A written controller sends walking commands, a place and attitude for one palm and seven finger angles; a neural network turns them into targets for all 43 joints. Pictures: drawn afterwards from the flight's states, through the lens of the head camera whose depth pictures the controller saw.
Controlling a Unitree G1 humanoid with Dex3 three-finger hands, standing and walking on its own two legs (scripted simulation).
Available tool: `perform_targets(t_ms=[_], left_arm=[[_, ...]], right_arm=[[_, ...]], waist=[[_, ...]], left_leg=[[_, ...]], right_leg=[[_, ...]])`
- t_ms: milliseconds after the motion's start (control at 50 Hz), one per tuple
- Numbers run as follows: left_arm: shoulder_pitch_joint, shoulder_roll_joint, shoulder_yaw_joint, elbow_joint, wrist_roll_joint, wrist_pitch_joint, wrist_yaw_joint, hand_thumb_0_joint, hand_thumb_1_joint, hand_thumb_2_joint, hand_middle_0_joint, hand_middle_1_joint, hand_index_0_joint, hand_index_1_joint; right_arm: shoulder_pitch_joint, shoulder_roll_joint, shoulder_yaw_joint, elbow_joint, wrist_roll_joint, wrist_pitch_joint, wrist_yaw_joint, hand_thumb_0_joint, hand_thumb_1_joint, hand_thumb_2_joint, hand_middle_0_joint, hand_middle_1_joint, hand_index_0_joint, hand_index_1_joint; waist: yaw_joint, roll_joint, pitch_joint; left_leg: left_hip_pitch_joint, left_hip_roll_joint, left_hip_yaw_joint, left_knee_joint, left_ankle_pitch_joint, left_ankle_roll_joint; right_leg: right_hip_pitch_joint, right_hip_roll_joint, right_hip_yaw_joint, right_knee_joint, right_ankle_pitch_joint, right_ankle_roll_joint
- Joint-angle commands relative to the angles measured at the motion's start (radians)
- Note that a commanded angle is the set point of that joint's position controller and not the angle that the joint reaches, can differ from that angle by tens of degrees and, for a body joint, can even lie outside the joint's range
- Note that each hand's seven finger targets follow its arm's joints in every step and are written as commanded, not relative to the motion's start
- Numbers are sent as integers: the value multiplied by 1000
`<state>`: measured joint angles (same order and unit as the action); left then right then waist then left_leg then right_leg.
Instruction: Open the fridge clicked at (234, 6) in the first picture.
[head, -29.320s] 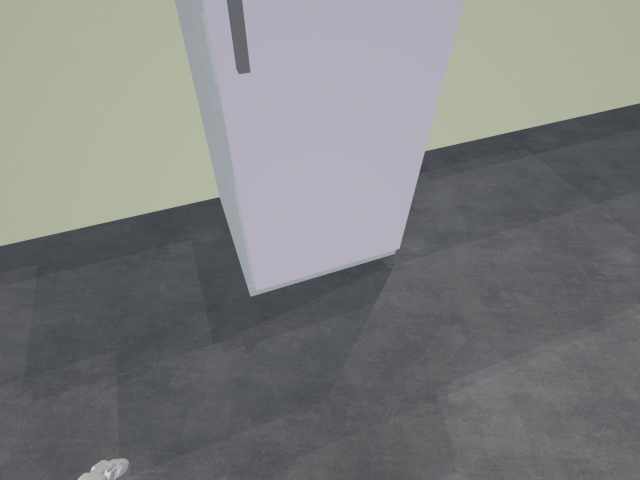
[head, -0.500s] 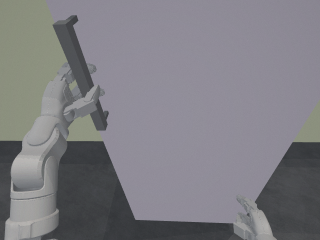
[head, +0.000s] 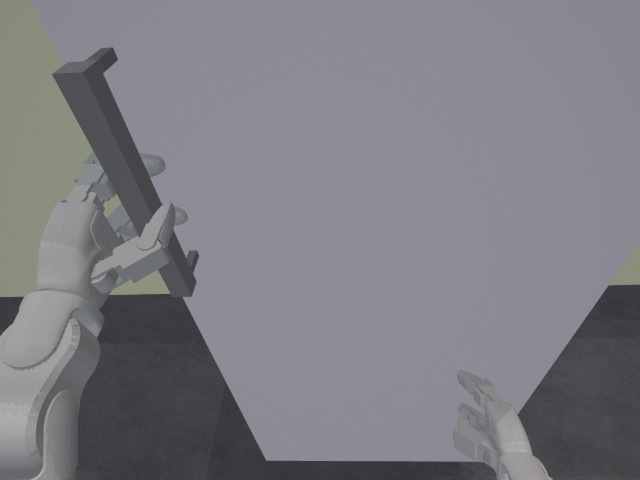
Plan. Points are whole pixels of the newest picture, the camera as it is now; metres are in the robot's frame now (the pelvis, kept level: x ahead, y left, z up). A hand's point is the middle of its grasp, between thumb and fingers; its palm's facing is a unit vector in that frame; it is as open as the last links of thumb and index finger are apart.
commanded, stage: pull the door a little, standing still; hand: left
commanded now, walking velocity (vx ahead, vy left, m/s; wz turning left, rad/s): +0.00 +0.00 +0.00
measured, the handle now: (150, 191) +0.33 +0.18 +0.26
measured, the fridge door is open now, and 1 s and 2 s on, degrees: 0 0 24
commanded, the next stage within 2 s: walk backward, drawing the door open in 0.02 s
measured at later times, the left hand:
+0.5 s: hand (158, 217) +0.30 +0.16 +0.25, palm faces +0.30 -0.90 -0.31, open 6.7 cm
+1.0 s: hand (157, 223) +0.30 +0.17 +0.24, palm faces +0.32 -0.89 -0.32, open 7.6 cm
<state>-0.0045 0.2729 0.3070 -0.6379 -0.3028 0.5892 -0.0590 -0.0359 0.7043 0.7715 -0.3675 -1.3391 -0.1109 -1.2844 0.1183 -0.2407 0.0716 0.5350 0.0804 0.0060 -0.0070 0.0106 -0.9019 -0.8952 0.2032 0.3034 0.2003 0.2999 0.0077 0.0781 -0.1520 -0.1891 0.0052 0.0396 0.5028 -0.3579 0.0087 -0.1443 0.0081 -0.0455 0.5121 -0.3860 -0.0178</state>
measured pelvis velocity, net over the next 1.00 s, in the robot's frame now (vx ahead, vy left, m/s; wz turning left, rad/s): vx -0.05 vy -0.02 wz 0.10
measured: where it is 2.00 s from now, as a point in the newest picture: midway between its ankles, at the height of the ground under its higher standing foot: outside the picture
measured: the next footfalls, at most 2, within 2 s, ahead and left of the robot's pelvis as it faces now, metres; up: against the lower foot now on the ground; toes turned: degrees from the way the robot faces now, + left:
right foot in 0.44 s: +0.18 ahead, -0.10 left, +0.00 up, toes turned +6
left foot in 0.96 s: -0.09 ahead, +0.11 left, +0.00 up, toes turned +8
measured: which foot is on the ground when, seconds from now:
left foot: down 0.00-0.46, up 0.48-0.94, down 0.96-1.00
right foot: down 0.00-0.28, up 0.30-0.42, down 0.44-0.98, up 1.00-1.00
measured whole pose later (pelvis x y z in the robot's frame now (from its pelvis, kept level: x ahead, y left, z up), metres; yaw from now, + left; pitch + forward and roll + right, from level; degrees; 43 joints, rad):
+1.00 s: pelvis -0.05 -0.02 -0.01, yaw +6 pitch +0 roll +5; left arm -0.29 0.45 0.25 -0.37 0.00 0.01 0.13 -0.34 0.53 0.79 -0.50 -1.50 -0.19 -1.21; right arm 0.08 -0.19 0.02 0.59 0.00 -0.07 -0.06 0.01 -0.90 -0.90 0.20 0.30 0.20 0.30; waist -0.12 -0.09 0.15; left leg -0.13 -0.07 0.07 0.49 -0.35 0.01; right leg -0.55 -0.06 0.06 0.53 0.00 -0.01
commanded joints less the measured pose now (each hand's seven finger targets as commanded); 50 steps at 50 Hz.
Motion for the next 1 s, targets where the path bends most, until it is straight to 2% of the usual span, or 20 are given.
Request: perform_targets(t_ms=[0,100,120,160,220,260,280,320,380,420,440,480,520,560,620,720,860,900,940,980], left_arm=[[86,181,65,-424,-16,-51,-55,0,900,900,-450,-1400,-450,-1400],[292,140,58,-479,-51,-73,-70,0,900,900,-450,-1400,-450,-1400],[-212,319,103,-459,162,-346,68,0,900,900,-450,-1400,-450,-1400],[105,173,57,-270,173,-477,123,0,900,900,-450,-1400,-450,-1400],[119,160,-1,-338,177,-621,123,0,900,900,-450,-1400,-450,-1400],[134,150,-15,-423,174,-671,152,0,900,900,-450,-1400,-450,-1400],[160,62,-76,-383,194,-687,159,0,900,900,-450,-1400,-450,-1400],[217,86,-40,-389,219,-717,184,0,900,900,-450,-1400,-450,-1400],[356,128,25,-444,197,-771,178,0,900,900,-450,-1400,-450,-1400],[386,193,71,-457,200,-808,151,0,900,900,-450,-1400,-450,-1400],[366,247,99,-438,214,-797,160,0,900,900,-450,-1400,-450,-1400],[352,162,12,-303,226,-800,176,0,900,900,-450,-1400,-450,-1400],[158,284,73,-359,221,-813,190,0,900,900,-450,-1400,-450,-1400],[88,296,177,-300,235,-868,247,0,900,900,-450,-1400,-450,-1400],[41,307,193,-316,251,-875,262,0,900,900,-450,-1400,-450,-1400],[-114,396,269,-286,237,-859,271,0,900,900,-450,-1400,-450,-1400],[-324,365,181,-112,242,-813,239,0,900,900,-450,-1400,-450,-1400],[-406,332,122,-72,238,-800,220,0,900,900,-450,-1400,-450,-1400],[-535,308,84,-53,233,-800,203,0,900,900,-450,-1400,-450,-1400],[-519,265,70,-38,217,-802,179,0,900,900,-450,-1400,-450,-1400]], right_arm=[[-167,-95,-46,-204,6,-59,3,0,-900,-900,200,300,200,300],[-157,-83,-51,-200,7,-101,6,0,-900,-900,200,300,200,300],[6,-119,-53,-177,-39,-73,-22,0,-900,-900,200,300,200,300],[31,-132,-88,-157,-53,-88,-11,0,-900,-900,200,300,200,300],[58,-110,-94,-201,-54,-98,-22,0,-900,-900,200,300,200,300],[10,-126,-115,-177,-77,-99,-2,0,-900,-900,200,300,200,300],[34,-117,-121,-138,-95,-98,13,0,-900,-900,200,300,200,300],[67,-112,-123,-144,-87,-109,26,0,-900,-900,200,300,200,300],[30,-80,-102,-201,-33,-137,1,0,-900,-900,200,300,200,300],[-23,-45,-94,-232,-17,-190,-25,0,-900,-900,200,300,200,300],[-45,-10,-77,-223,-18,-207,-39,0,-900,-900,200,300,200,300],[8,1,-85,-190,-31,-211,-66,0,-900,-900,200,300,200,300],[7,-7,-56,-184,-106,-236,-85,0,-900,-900,200,300,200,300],[50,-40,-70,-183,-90,-265,-67,0,-900,-900,200,300,200,300],[1,-18,-67,-92,-85,-202,-52,0,-900,-900,200,300,200,300],[-50,-20,-81,-44,-82,-170,-64,0,-900,-900,200,300,200,300],[-44,-60,-79,-27,-79,-132,-72,0,-900,-900,200,300,200,300],[-35,-70,-75,-40,-78,-112,-67,0,-900,-900,200,300,200,300],[-75,-109,-96,-83,-71,-93,-65,0,-900,-900,200,300,200,300],[-88,-106,-118,-108,-55,-89,-47,0,-900,-900,200,300,200,300]], waist=[[70,-86,-225],[78,-80,-123],[-28,-194,64],[-8,-272,81],[-46,-69,77],[-40,398,55],[-58,497,116],[-81,381,187],[-16,113,126],[55,-3,28],[65,-109,-7],[38,-336,53],[34,-321,218],[20,-287,240],[-12,-72,-14],[-1,-265,-140],[-16,-256,-168],[-26,-209,-199],[2,10,-172],[16,117,-170]], left_leg=[[131,15,-31,89,854,35],[131,35,-51,67,857,14],[111,43,-14,129,887,51],[-52,13,-24,216,802,38],[-54,-31,13,-29,668,52],[620,176,-170,-151,1608,90],[776,230,-234,-51,1727,64],[770,226,-194,-10,1576,6],[218,105,-64,53,1359,-26],[-38,32,-112,373,666,-44],[-61,-33,-112,546,59,-16],[-89,-91,-224,841,-246,22],[-359,-104,-68,924,-372,7],[-480,-32,-107,920,-313,-32],[-151,-7,-24,738,-145,-47],[-103,-39,-8,520,-132,-44],[-54,-53,-4,104,-134,-12],[28,-33,13,-125,45,-3],[-27,175,-183,-242,292,63],[161,321,-115,-107,983,102]], right_leg=[[89,-60,-23,60,1063,58],[-17,-35,-52,26,864,35],[-69,-7,2,-65,964,64],[93,-38,-24,-1,1261,21],[129,-23,-83,309,1518,45],[-535,148,-94,568,162,49],[-814,174,-86,641,-211,6],[-959,162,-80,649,-270,-41],[-153,125,-139,75,324,-39],[326,-13,-27,-158,800,-61],[299,-159,56,-173,899,-77],[78,-369,353,-114,1232,-151],[122,-385,239,-31,1906,-167],[115,-406,378,47,1689,-242],[-99,-347,282,-81,1070,-208],[-9,-345,248,-106,835,-157],[74,-325,282,-128,608,-120],[79,-256,245,-61,553,-68],[64,-91,146,141,480,-12],[-128,32,23,387,92,8]])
